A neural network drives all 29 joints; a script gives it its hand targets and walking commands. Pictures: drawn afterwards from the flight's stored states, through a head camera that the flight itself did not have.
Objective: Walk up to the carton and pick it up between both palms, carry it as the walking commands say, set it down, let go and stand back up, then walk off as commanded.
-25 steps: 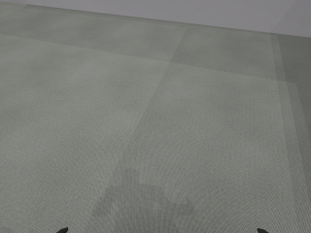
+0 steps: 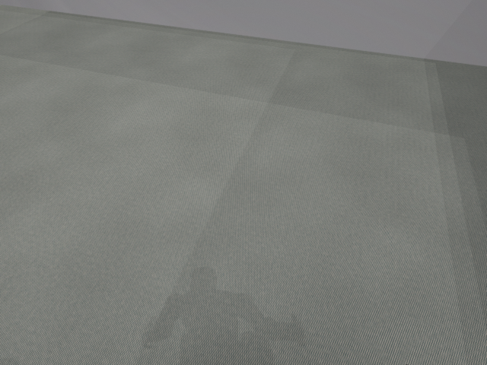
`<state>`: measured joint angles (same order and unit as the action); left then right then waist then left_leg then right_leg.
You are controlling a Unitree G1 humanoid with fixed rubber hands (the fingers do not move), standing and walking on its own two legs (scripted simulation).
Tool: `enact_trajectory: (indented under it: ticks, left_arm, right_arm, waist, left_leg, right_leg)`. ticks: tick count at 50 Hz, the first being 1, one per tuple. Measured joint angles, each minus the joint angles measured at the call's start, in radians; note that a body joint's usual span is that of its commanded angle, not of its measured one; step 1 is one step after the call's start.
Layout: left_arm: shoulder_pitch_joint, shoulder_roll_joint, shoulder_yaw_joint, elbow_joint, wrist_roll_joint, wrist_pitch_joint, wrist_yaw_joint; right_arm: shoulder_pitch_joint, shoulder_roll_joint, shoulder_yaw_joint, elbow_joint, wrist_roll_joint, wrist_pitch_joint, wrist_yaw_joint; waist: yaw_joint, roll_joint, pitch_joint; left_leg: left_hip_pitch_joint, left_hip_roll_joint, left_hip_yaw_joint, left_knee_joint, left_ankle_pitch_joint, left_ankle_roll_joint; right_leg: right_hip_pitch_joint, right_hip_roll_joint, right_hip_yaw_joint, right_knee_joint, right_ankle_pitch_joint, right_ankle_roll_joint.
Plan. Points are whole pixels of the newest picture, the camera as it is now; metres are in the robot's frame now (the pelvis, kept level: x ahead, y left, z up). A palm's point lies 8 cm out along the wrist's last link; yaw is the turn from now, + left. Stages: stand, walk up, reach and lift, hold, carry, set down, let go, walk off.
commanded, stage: stand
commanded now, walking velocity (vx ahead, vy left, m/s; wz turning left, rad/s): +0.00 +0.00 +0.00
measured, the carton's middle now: out of the picture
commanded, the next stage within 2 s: walk up in 0.94 s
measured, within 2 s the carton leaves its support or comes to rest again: neither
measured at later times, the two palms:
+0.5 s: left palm out of the picture +0.08 +0.30 -0.11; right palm out of the picture +0.08 -0.28 -0.12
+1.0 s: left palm out of the picture +0.08 +0.30 -0.12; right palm out of the picture +0.09 -0.29 -0.12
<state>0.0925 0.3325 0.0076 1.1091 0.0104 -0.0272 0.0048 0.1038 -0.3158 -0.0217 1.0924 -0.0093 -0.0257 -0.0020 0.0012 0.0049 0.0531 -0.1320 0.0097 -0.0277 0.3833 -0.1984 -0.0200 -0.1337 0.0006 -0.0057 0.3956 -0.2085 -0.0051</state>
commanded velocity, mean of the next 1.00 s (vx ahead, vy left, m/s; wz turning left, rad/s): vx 0.00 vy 0.00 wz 0.00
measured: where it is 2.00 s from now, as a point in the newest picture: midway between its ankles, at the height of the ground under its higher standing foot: outside the picture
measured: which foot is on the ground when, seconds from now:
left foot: down 0.00-1.00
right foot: down 0.00-1.00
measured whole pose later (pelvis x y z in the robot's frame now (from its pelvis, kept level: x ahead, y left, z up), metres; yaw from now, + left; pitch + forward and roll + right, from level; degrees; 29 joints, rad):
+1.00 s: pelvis +0.01 +0.00 +0.00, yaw +0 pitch -3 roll +0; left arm 0.11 0.33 0.01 1.12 0.01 -0.02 0.01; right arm 0.09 -0.33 -0.02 1.12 -0.01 -0.01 0.00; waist 0.00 0.01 0.05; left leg -0.11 0.01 -0.03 0.34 -0.19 -0.02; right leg -0.11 0.00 0.00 0.35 -0.19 0.00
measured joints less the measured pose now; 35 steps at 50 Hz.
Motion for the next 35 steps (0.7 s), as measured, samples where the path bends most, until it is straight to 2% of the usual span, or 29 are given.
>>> enact_trajectory:
  ticks: [35]
  left_arm:
    - [0.006, 0.009, 0.005, 0.012, 0.001, 0.002, -0.003]
  right_arm:
    - [-0.008, -0.006, -0.002, 0.02, 0.002, 0.008, 0.002]
  waist:
    - [0.001, 0.0, -0.004]
  left_leg:
    - [0.013, -0.003, -0.002, -0.032, 0.015, 0.002]
  right_leg:
    - [0.013, -0.004, 0.004, -0.031, 0.014, 0.004]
